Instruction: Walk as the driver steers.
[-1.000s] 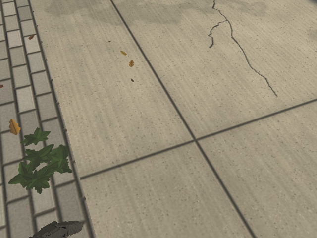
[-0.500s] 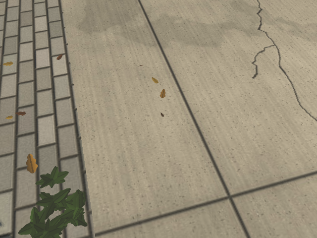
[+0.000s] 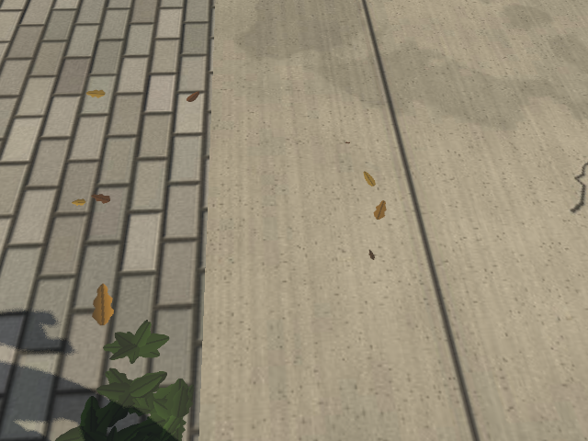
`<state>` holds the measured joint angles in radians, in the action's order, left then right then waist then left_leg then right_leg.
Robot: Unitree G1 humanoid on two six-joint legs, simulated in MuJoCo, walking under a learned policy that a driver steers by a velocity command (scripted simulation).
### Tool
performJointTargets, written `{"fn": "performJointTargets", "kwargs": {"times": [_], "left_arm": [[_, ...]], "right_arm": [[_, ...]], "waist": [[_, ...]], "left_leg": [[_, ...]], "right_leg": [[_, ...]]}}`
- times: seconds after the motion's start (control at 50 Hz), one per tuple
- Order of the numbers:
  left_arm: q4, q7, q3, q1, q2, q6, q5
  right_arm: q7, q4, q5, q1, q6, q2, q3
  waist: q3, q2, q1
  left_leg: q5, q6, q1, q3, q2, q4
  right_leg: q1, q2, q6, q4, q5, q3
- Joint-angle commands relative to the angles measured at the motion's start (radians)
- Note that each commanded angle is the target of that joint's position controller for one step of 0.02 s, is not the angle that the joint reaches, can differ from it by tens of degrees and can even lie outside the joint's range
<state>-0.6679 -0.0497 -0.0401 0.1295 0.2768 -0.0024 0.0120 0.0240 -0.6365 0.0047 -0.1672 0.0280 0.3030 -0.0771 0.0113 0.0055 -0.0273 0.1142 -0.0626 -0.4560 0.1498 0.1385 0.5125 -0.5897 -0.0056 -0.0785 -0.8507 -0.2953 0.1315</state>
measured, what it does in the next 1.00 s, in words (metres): steps on the spot, turning left: right foot, then left foot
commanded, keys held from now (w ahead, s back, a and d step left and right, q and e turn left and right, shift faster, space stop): q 0.48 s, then no key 0.52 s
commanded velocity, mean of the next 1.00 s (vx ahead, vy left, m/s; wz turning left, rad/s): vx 0.01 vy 0.00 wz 0.40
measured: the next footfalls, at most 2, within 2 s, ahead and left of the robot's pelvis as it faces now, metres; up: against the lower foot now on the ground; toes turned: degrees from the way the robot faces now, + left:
right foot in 0.10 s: +0.10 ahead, -0.15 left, +0.00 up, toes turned +9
left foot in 0.48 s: +0.01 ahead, +0.11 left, +0.00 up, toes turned +20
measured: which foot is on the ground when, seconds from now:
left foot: down 0.00-0.10, up 0.12-0.46, down 0.48-1.00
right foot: up 0.00-0.08, down 0.10-0.48, up 0.50-0.86, down 0.88-1.00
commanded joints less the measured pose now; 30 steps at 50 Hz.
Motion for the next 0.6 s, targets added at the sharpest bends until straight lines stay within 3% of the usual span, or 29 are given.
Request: {"fn": "performJointTargets", "kwargs": {"times": [0.02, 0.04, 0.08, 0.1, 0.12, 0.14, 0.16, 0.18, 0.2, 0.22, 0.26, 0.32, 0.36, 0.4, 0.46, 0.48, 0.5, 0.52, 0.54, 0.56, 0.58, 0.6], "left_arm": [[0.064, 0.007, -0.031, 0.012, 0.086, 0.025, -0.007], [0.062, 0.011, -0.034, 0.017, 0.088, 0.032, -0.01], [0.044, 0.021, -0.046, 0.073, 0.091, 0.043, -0.014], [0.04, 0.021, -0.062, 0.1, 0.138, 0.046, -0.004], [0.056, 0.014, -0.084, 0.067, 0.234, 0.034, 0.022], [0.054, 0.018, -0.086, 0.083, 0.211, 0.031, 0.048], [0.077, 0.012, -0.073, 0.048, 0.163, 0.032, 0.041], [0.084, 0.007, -0.064, 0.007, 0.124, 0.028, 0.024], [0.091, 0.003, -0.057, -0.016, 0.105, 0.024, 0.008], [0.091, -0.001, -0.053, -0.019, 0.102, 0.02, 0.0], [0.083, -0.007, -0.057, 0.004, 0.114, 0.008, 0.006], [0.07, -0.011, -0.071, 0.038, 0.146, -0.006, 0.007], [0.065, -0.006, -0.082, 0.035, 0.174, -0.009, 0.0], [0.057, 0.001, -0.089, 0.037, 0.187, -0.008, -0.012], [0.042, 0.006, -0.088, 0.018, 0.179, -0.006, -0.036], [0.019, 0.01, -0.082, 0.066, 0.147, -0.002, -0.033], [0.037, 0.018, -0.063, 0.082, 0.083, -0.001, 0.006], [0.096, 0.011, -0.052, -0.006, 0.073, 0.006, 0.02], [0.094, 0.005, -0.067, -0.067, 0.126, 0.009, 0.003], [0.079, 0.003, -0.072, -0.06, 0.136, 0.003, -0.01], [0.05, -0.004, -0.075, -0.03, 0.124, -0.004, -0.006], [0.04, -0.009, -0.077, -0.011, 0.13, -0.011, 0.0]], "right_arm": [[0.005, 0.084, -0.001, 0.021, 0.003, 0.151, -0.044], [0.003, 0.085, 0.0, 0.015, 0.006, 0.147, -0.044], [0.002, 0.091, 0.01, 0.027, 0.015, 0.136, -0.04], [0.002, 0.093, 0.012, 0.003, 0.016, 0.105, -0.032], [-0.003, 0.105, 0.012, -0.045, 0.012, 0.065, -0.024], [-0.008, 0.125, 0.005, -0.001, -0.006, 0.125, -0.041], [-0.012, 0.106, 0.002, -0.009, -0.01, 0.18, -0.061], [-0.011, 0.079, 0.009, -0.03, -0.001, 0.176, -0.066], [-0.006, 0.063, 0.009, -0.045, 0.013, 0.155, -0.062], [-0.008, 0.062, 0.011, -0.048, 0.022, 0.126, -0.052], [-0.012, 0.082, 0.02, -0.007, 0.027, 0.08, -0.035], [-0.02, 0.117, 0.018, 0.055, 0.024, 0.051, -0.019], [-0.03, 0.128, 0.016, 0.06, 0.022, 0.049, -0.014], [-0.038, 0.127, 0.017, 0.042, 0.025, 0.072, -0.023], [-0.045, 0.096, 0.015, -0.045, 0.028, 0.072, -0.036], [-0.037, 0.085, 0.012, -0.081, 0.027, 0.093, -0.047], [-0.022, 0.102, 0.009, -0.099, 0.021, 0.192, -0.07], [-0.024, 0.12, -0.027, -0.091, 0.008, 0.26, -0.076], [-0.029, 0.114, -0.045, -0.119, -0.013, 0.195, -0.059], [-0.027, 0.099, -0.042, -0.077, -0.025, 0.159, -0.041], [-0.021, 0.099, -0.024, -0.02, -0.028, 0.135, -0.035], [-0.016, 0.101, -0.005, 0.024, -0.027, 0.11, -0.024]], "waist": [[-0.151, -0.172, 0.002], [-0.15, -0.18, 0.001], [-0.139, -0.18, 0.041], [-0.147, -0.125, 0.039], [-0.135, 0.151, -0.019], [-0.124, 0.302, 0.018], [-0.121, 0.205, 0.014], [-0.105, 0.14, 0.001], [-0.093, 0.114, -0.002], [-0.078, 0.112, 0.004], [-0.064, 0.138, 0.027], [-0.098, 0.189, 0.065], [-0.114, 0.214, 0.072], [-0.119, 0.226, 0.071], [-0.117, 0.195, 0.019], [-0.116, 0.122, 0.014], [-0.118, -0.146, 0.038], [-0.123, -0.349, 0.008], [-0.166, -0.227, -0.056], [-0.132, -0.179, -0.019], [-0.12, -0.129, 0.01], [-0.112, -0.137, 0.026]], "left_leg": [[0.145, -0.134, 0.127, 0.31, -0.239, -0.155], [0.125, -0.13, 0.147, 0.331, -0.24, -0.139], [0.097, -0.098, 0.132, 0.339, -0.205, -0.084], [0.192, -0.056, 0.057, 0.298, -0.156, -0.004], [0.423, 0.014, -0.122, 0.101, -0.018, 0.21], [0.516, 0.065, -0.226, -0.015, 0.008, 0.466], [0.457, 0.091, -0.226, 0.001, -0.044, 0.624], [0.399, 0.11, -0.219, -0.017, -0.058, 0.684], [0.354, 0.128, -0.226, -0.034, -0.069, 0.738], [0.321, 0.14, -0.236, -0.049, -0.077, 0.769], [0.27, 0.153, -0.231, -0.107, -0.095, 0.683], [0.286, 0.158, -0.165, -0.142, -0.135, 0.492], [0.308, 0.142, -0.067, -0.172, -0.148, 0.374], [0.293, 0.121, 0.0, -0.197, -0.144, 0.275], [0.124, 0.054, 0.165, -0.242, -0.107, -0.002], [0.018, 0.022, 0.285, -0.196, -0.106, -0.095], [-0.28, -0.055, 0.457, 0.119, -0.325, -0.142], [-0.499, -0.268, 0.436, 0.369, -0.545, -0.141], [-0.417, -0.299, 0.404, 0.335, -0.521, -0.161], [-0.354, -0.242, 0.373, 0.24, -0.461, -0.15], [-0.293, -0.184, 0.351, 0.174, -0.4, -0.141], [-0.305, -0.158, 0.327, 0.135, -0.374, -0.139]], "right_leg": [[0.112, 0.03, 0.01, 0.107, -0.007, -0.026], [0.137, 0.036, 0.019, 0.166, -0.015, -0.029], [0.268, 0.039, 0.051, 0.389, 0.078, -0.051], [0.384, -0.069, 0.089, 0.459, 0.122, 0.02], [0.478, -0.297, 0.214, 0.488, 0.295, 0.238], [0.433, -0.416, 0.344, 0.54, 0.416, 0.405], [0.42, -0.4, 0.346, 0.517, 0.432, 0.345], [0.407, -0.329, 0.296, 0.493, 0.431, 0.232], [0.411, -0.28, 0.262, 0.479, 0.426, 0.153], [0.409, -0.261, 0.256, 0.48, 0.446, 0.104], [0.426, -0.222, 0.252, 0.495, 0.432, 0.019], [0.482, -0.247, 0.269, 0.484, 0.435, -0.024], [0.461, -0.272, 0.276, 0.481, 0.441, -0.046], [0.456, -0.295, 0.274, 0.47, 0.423, -0.05], [0.408, -0.283, 0.213, 0.377, 0.354, -0.099], [0.321, -0.248, 0.149, 0.282, 0.256, -0.155], [0.074, -0.144, 0.046, 0.009, -0.062, -0.262], [-0.139, -0.02, -0.003, -0.207, -0.382, -0.199], [-0.127, -0.041, 0.0, -0.332, -0.371, -0.093], [-0.122, -0.055, 0.011, -0.36, -0.297, -0.077], [-0.112, -0.063, 0.011, -0.338, -0.22, -0.072], [-0.09, -0.066, 0.003, -0.32, -0.16, -0.073]]}}
Keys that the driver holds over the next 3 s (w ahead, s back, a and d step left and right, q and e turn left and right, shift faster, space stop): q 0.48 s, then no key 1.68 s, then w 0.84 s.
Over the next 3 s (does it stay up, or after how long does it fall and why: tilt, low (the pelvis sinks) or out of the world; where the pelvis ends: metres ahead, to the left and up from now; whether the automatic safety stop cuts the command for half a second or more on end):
stays up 0.31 0.09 -0.01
